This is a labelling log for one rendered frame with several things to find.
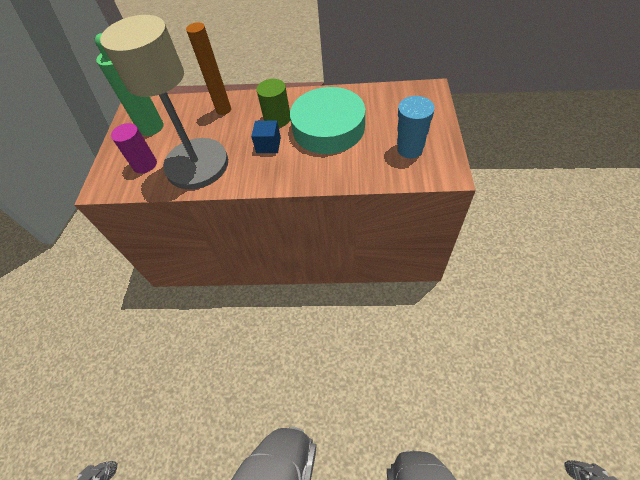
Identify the desk lamp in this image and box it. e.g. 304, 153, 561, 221
100, 15, 228, 190

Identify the left robot hand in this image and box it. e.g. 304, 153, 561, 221
77, 461, 118, 480

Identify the right robot hand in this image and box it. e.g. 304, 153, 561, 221
564, 460, 618, 480

